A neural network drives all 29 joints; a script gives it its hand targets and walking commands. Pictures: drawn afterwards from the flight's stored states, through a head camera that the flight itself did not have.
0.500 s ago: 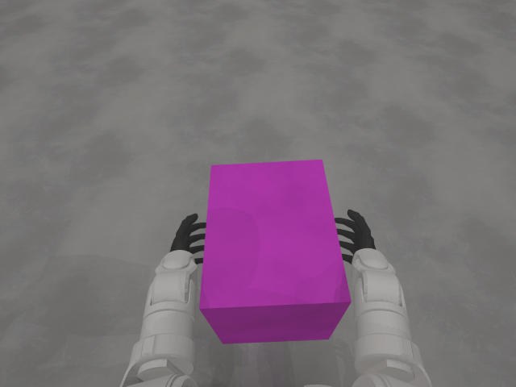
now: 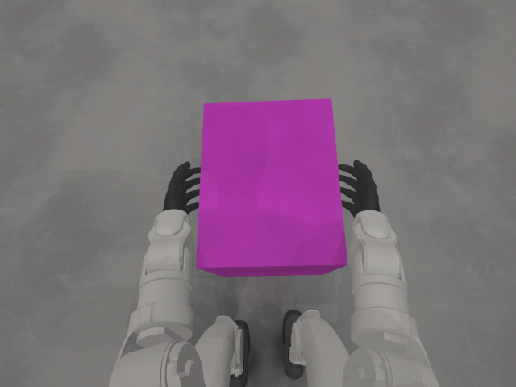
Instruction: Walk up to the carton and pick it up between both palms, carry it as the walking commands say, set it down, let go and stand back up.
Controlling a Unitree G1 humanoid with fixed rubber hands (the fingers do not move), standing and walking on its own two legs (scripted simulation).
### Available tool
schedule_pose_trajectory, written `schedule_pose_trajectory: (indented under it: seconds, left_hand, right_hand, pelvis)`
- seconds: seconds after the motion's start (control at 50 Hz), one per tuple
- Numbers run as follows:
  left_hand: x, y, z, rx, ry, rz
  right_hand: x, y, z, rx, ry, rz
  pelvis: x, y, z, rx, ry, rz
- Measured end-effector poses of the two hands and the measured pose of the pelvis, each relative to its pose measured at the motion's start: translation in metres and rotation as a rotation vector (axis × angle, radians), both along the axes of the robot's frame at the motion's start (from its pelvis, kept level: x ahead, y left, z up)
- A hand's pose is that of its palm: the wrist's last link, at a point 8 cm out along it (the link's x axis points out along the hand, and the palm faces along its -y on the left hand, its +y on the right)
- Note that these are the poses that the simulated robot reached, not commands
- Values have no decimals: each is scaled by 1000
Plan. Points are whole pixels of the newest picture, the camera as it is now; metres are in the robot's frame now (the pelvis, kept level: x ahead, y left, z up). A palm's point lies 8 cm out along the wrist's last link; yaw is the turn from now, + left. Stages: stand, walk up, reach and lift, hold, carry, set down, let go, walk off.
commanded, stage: set down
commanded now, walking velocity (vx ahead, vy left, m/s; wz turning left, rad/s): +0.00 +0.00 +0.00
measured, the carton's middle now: (270, 198) +0.42 -0.01 -0.13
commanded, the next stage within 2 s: none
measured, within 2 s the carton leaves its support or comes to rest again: neither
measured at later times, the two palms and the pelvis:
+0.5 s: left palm (186, 204) +0.41 +0.15 -0.13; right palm (346, 208) +0.40 -0.15 -0.13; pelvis -0.01 -0.01 -0.07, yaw +0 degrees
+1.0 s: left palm (199, 204) +0.44 +0.15 -0.22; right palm (337, 207) +0.42 -0.15 -0.21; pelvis -0.03 +0.01 -0.15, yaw +1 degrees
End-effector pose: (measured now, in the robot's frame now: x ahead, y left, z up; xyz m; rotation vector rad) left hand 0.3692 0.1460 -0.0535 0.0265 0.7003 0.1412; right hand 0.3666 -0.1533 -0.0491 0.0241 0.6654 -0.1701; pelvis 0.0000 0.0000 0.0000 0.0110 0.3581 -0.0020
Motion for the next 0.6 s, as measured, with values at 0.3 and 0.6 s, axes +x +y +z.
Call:
schedule_pose_trajectory:
  seconds: [0.3,0.6]
  left_hand:
    - [23,4,-43,-14,-3,1]
    - [43,6,-95,-25,-8,-9]
  right_hand:
    - [19,4,-45,16,-3,-20]
    - [34,6,-98,8,-6,-30]
  pelvis:
    - [-3,-12,-40,4,156,5]
    - [-11,-3,-86,-1,279,5]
